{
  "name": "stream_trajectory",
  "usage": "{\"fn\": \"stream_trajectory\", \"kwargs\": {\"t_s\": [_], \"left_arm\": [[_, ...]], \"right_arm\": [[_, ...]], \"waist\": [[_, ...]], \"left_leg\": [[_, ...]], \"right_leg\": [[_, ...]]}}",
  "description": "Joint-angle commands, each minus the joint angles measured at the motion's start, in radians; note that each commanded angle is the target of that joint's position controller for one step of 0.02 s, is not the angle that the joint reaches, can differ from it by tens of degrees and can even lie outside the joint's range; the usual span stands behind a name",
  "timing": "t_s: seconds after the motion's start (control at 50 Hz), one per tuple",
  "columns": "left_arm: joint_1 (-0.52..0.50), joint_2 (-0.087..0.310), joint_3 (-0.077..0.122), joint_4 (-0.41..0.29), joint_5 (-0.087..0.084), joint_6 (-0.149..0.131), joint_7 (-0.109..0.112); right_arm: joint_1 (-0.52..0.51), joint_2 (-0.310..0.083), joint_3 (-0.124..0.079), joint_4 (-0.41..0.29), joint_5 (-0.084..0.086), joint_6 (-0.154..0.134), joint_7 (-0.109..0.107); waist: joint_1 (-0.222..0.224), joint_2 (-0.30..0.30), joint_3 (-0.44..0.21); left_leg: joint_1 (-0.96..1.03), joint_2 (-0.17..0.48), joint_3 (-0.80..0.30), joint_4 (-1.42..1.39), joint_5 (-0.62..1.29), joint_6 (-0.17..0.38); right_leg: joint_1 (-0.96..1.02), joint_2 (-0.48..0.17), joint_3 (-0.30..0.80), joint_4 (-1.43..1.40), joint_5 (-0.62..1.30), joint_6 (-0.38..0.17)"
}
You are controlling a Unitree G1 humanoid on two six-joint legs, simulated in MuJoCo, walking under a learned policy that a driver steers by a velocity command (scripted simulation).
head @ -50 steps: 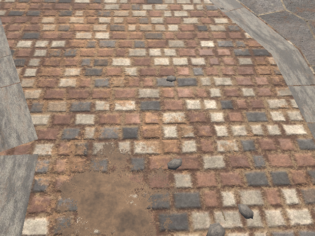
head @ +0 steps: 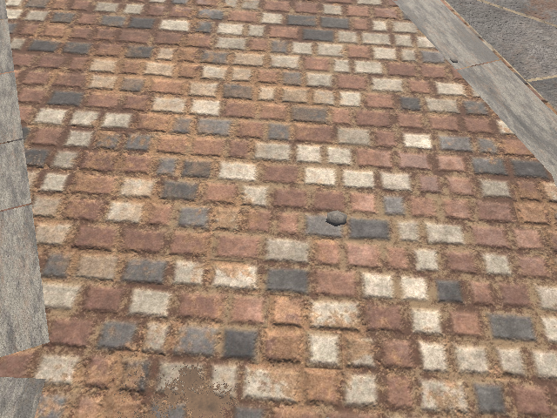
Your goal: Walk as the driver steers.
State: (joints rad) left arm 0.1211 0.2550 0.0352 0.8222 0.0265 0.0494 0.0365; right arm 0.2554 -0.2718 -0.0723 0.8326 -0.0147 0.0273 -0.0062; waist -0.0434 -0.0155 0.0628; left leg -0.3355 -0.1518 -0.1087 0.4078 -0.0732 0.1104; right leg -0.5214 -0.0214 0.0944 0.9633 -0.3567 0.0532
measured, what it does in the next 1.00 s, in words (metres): walks ahead: right foot, then left foot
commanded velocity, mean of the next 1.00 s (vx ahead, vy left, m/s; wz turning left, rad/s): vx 0.17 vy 0.00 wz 0.22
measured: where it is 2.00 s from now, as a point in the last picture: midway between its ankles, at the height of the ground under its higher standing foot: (287, 322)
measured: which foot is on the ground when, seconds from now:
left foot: down 0.00-0.24, up 0.26-0.70, down 0.72-1.00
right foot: up 0.00-0.22, down 0.24-0.72, up 0.74-1.00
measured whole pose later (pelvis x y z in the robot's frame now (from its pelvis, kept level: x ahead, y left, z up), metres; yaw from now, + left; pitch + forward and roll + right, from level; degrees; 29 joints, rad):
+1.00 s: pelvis +0.12 -0.01 +0.00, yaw +10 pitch +1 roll +1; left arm 0.24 0.28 0.07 0.84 0.03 0.00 -0.06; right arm 0.37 -0.23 -0.02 0.94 -0.03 -0.08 -0.01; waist -0.01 -0.05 0.02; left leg 0.11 -0.05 0.13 0.17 -0.29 0.03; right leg -0.67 -0.05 0.01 0.95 -0.14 -0.03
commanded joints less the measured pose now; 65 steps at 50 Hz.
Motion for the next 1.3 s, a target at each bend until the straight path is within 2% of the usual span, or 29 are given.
{"fn": "stream_trajectory", "kwargs": {"t_s": [0.02, 0.16, 0.22, 0.24, 0.26, 0.28, 0.3, 0.32, 0.36, 0.46, 0.56, 0.64, 0.68, 0.7, 0.72, 0.74, 0.76, 0.8, 0.84, 0.96, 1.06, 1.1, 1.14, 1.16, 1.18, 1.2, 1.22, 1.26, 1.3], "left_arm": [[0.007, 0.092, 0.023, -0.063, -0.006, -0.007, 0.007], [0.045, 0.101, 0.015, -0.081, -0.028, -0.038, 0.014], [0.162, 0.107, 0.016, -0.062, -0.032, -0.052, 0.024], [0.165, 0.157, 0.028, -0.064, -0.021, -0.057, 0.033], [0.117, 0.259, 0.048, -0.103, -0.005, -0.051, 0.038], [0.014, 0.271, 0.048, -0.131, 0.012, -0.046, 0.031], [0.026, 0.199, 0.033, -0.132, 0.008, -0.047, 0.025], [-0.008, 0.146, 0.019, -0.135, -0.002, -0.050, 0.018], [-0.021, 0.132, 0.014, -0.153, -0.005, -0.050, 0.018], [0.152, 0.155, 0.027, -0.107, -0.003, -0.054, 0.009], [0.202, 0.170, 0.041, -0.069, 0.004, -0.069, -0.016], [0.232, 0.178, 0.050, -0.023, 0.006, -0.077, -0.041], [0.207, 0.174, 0.053, -0.008, -0.013, -0.069, -0.049], [0.194, 0.141, 0.046, -0.010, -0.020, -0.072, -0.046], [0.154, 0.058, 0.022, -0.044, -0.025, -0.080, -0.048], [0.090, 0.034, 0.013, -0.095, -0.023, -0.088, -0.042], [0.070, 0.131, 0.039, -0.085, -0.010, -0.084, -0.037], [0.169, 0.128, 0.050, -0.022, -0.021, -0.082, -0.059], [0.182, 0.111, 0.050, 0.001, -0.001, -0.073, -0.072], [0.029, 0.055, 0.036, -0.070, 0.007, -0.065, -0.096], [-0.103, 0.026, 0.012, -0.143, 0.009, -0.063, -0.119], [-0.069, 0.040, 0.017, -0.143, 0.010, -0.061, -0.111], [0.077, 0.079, 0.035, -0.106, 0.014, -0.064, -0.100], [0.219, 0.110, 0.052, -0.062, 0.020, -0.073, -0.092], [0.352, 0.186, 0.081, -0.026, 0.027, -0.075, -0.073], [0.294, 0.290, 0.106, -0.056, 0.013, -0.067, -0.064], [0.304, 0.281, 0.108, -0.065, -0.015, -0.059, -0.065], [0.221, 0.191, 0.083, -0.039, -0.017, -0.064, -0.049], [0.141, 0.141, 0.064, -0.048, -0.020, -0.079, -0.044]], "right_arm": [[0.039, -0.160, -0.043, -0.053, -0.004, 0.003, -0.005], [0.002, -0.167, -0.052, -0.068, -0.012, 0.013, 0.005], [-0.053, -0.162, -0.052, -0.079, 0.002, 0.020, 0.011], [-0.043, -0.127, -0.044, -0.086, 0.013, 0.018, 0.009], [0.008, -0.066, -0.031, -0.101, 0.027, 0.013, 0.005], [-0.001, -0.147, -0.050, -0.085, -0.008, 0.007, -0.004], [-0.019, -0.181, -0.060, -0.084, -0.022, 0.006, -0.001], [0.007, -0.168, -0.060, -0.068, -0.022, 0.010, 0.006], [0.054, -0.150, -0.055, -0.042, -0.018, 0.029, 0.022], [-0.049, -0.111, -0.029, -0.073, -0.002, 0.042, 0.034], [-0.126, -0.095, -0.007, -0.082, -0.015, 0.035, 0.048], [-0.148, -0.065, 0.017, -0.072, -0.014, 0.001, 0.040], [-0.037, -0.044, 0.023, -0.024, -0.014, -0.025, 0.026], [0.054, -0.067, 0.017, 0.013, -0.018, -0.041, 0.013], [0.170, -0.139, 0.003, 0.035, -0.035, -0.058, -0.003], [0.209, -0.272, -0.030, 0.042, -0.022, -0.059, -0.013], [0.176, -0.225, -0.023, 0.045, -0.030, -0.062, -0.018], [0.028, -0.105, 0.013, 0.009, -0.019, -0.077, -0.013], [0.017, -0.073, 0.024, 0.008, -0.016, -0.097, -0.017], [0.092, -0.063, 0.028, 0.056, -0.012, -0.121, -0.005], [0.126, -0.098, 0.024, 0.088, -0.008, -0.127, -0.012], [0.130, -0.124, 0.021, 0.096, -0.009, -0.122, -0.017], [0.128, -0.159, 0.012, 0.097, -0.016, -0.105, -0.025], [0.127, -0.170, 0.009, 0.091, -0.013, -0.097, -0.026], [0.135, -0.151, 0.015, 0.069, -0.014, -0.099, -0.019], [0.165, -0.036, 0.035, -0.001, 0.009, -0.109, 0.004], [0.055, -0.130, 0.018, -0.029, -0.004, -0.124, 0.010], [0.012, -0.098, 0.029, -0.048, 0.003, -0.142, 0.012], [0.041, -0.081, 0.033, -0.037, -0.029, -0.110, 0.011]], "waist": [[-0.005, 0.133, -0.105], [0.010, 0.150, -0.120], [0.077, 0.140, -0.114], [0.068, 0.056, -0.101], [0.028, -0.164, -0.127], [0.021, -0.142, -0.047], [0.013, -0.083, -0.048], [-0.016, -0.055, -0.039], [-0.020, -0.110, -0.057], [0.070, -0.122, -0.077], [0.110, -0.161, -0.037], [0.098, -0.142, 0.002], [0.021, -0.102, 0.001], [-0.019, -0.052, -0.035], [-0.074, 0.128, -0.103], [-0.103, 0.276, -0.054], [-0.087, 0.142, 0.036], [0.011, 0.125, 0.081], [0.027, 0.125, 0.061], [0.018, 0.104, 0.087], [0.005, 0.096, 0.093], [0.030, 0.106, 0.042], [0.101, 0.125, -0.070], [0.164, 0.108, -0.156], [0.217, 0.019, -0.244], [0.128, -0.275, -0.356], [0.183, -0.089, -0.385], [0.102, 0.036, -0.126], [0.028, 0.059, -0.067]], "left_leg": [[0.141, 0.259, -0.363, -0.168, -0.240, 0.084], [0.141, 0.252, -0.459, -0.125, -0.081, 0.083], [0.035, 0.195, -0.455, -0.102, -0.147, 0.013], [-0.056, 0.120, -0.391, -0.031, -0.330, -0.048], [-0.175, -0.025, -0.181, 0.231, -0.458, -0.109], [-0.255, -0.046, -0.041, 0.450, -0.477, -0.119], [-0.188, 0.022, -0.042, 0.585, -0.442, -0.126], [-0.173, 0.030, -0.036, 0.657, -0.389, -0.126], [-0.203, 0.031, -0.002, 0.781, -0.338, -0.142], [-0.263, 0.048, 0.013, 0.678, -0.356, -0.178], [-0.193, 0.085, 0.046, 0.418, -0.343, -0.140], [0.006, 0.097, 0.138, 0.179, -0.396, -0.086], [0.240, 0.083, 0.178, -0.076, -0.202, -0.047], [0.440, 0.116, 0.133, -0.125, -0.144, -0.035], [0.631, 0.336, -0.118, -0.219, -0.351, -0.011], [0.597, 0.549, -0.408, -0.300, -0.520, 0.082], [0.487, 0.558, -0.379, -0.295, -0.543, 0.125], [0.411, 0.446, -0.200, -0.323, -0.444, 0.058], [0.394, 0.392, -0.058, -0.322, -0.223, 0.034], [0.348, 0.370, 0.142, -0.308, 0.133, 0.043], [0.351, 0.384, 0.247, -0.270, 0.352, 0.026], [0.412, 0.395, 0.285, -0.149, 0.678, 0.009], [0.432, 0.405, 0.312, 0.117, 0.921, -0.003], [0.348, 0.394, 0.322, 0.330, 0.823, -0.016], [0.151, 0.353, 0.330, 0.622, 0.498, -0.038], [-0.263, 0.128, 0.279, 1.039, -0.403, -0.099], [-0.357, 0.134, 0.061, 1.112, -0.379, -0.084], [-0.358, 0.235, 0.063, 0.954, -0.237, -0.074], [-0.240, 0.269, 0.056, 0.836, -0.230, -0.091]], "right_leg": [[-0.034, 0.026, -0.017, -0.049, -0.004, 0.003], [0.125, 0.086, -0.006, -0.261, -0.069, -0.050], [0.353, 0.098, -0.021, -0.569, 0.040, -0.085], [0.441, -0.002, 0.071, -0.711, 0.039, -0.109], [0.495, -0.277, 0.366, -0.795, -0.072, -0.197], [0.338, -0.372, 0.431, -0.805, 0.054, -0.279], [0.282, -0.349, 0.354, -0.758, 0.227, -0.301], [0.270, -0.273, 0.233, -0.724, 0.328, -0.271], [0.336, -0.185, 0.088, -0.676, 0.470, -0.235], [0.529, -0.200, 0.052, -0.607, 0.705, -0.263], [0.505, -0.212, 0.128, -0.757, -0.013, -0.266], [0.391, -0.213, 0.128, -0.768, 0.002, -0.279], [0.269, -0.169, 0.098, -0.683, 0.076, -0.254], [0.139, -0.133, 0.069, -0.599, 0.060, -0.218], [-0.035, -0.038, -0.026, -0.365, -0.087, -0.168], [-0.242, 0.083, -0.131, -0.178, -0.214, -0.145], [-0.261, 0.013, -0.023, -0.037, -0.176, -0.158], [-0.229, -0.014, 0.005, 0.015, -0.028, -0.147], [-0.208, -0.020, -0.024, 0.071, 0.070, -0.120], [-0.276, -0.032, -0.082, 0.019, 0.221, -0.074], [-0.122, -0.019, -0.198, -0.263, 0.274, -0.126], [-0.025, 0.035, -0.243, -0.309, 0.215, -0.172], [0.155, 0.105, -0.263, -0.327, 0.120, -0.220], [0.359, 0.131, -0.238, -0.393, 0.130, -0.250], [0.593, 0.013, -0.057, -0.453, 0.010, -0.296], [0.857, -0.297, 0.552, -0.585, -0.071, -0.448], [0.844, -0.314, 0.654, -0.676, 0.007, -0.465], [0.559, -0.258, 0.395, -0.698, 0.201, -0.398], [0.378, -0.152, 0.253, -0.732, 0.303, -0.340]]}}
